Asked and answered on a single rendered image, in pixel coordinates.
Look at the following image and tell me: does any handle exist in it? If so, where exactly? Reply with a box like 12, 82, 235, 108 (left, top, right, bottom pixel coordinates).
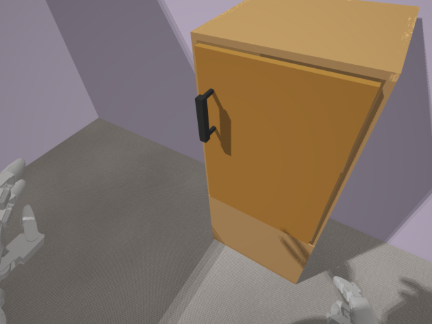
195, 88, 216, 143

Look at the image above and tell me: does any cupboard door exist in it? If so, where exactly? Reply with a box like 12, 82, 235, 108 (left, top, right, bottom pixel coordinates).
194, 43, 381, 244

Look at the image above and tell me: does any robot left hand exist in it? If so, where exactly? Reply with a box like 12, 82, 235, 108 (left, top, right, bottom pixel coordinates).
0, 158, 45, 283

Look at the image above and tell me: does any robot right hand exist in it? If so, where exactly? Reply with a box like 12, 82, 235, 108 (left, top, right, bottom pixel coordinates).
326, 276, 378, 324

